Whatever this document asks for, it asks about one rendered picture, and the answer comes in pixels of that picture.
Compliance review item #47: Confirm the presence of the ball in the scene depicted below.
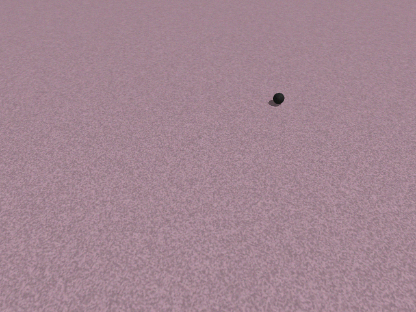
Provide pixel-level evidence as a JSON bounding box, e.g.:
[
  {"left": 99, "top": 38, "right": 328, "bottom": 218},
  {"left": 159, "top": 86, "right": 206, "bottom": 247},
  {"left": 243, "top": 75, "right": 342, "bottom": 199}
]
[{"left": 273, "top": 93, "right": 284, "bottom": 104}]

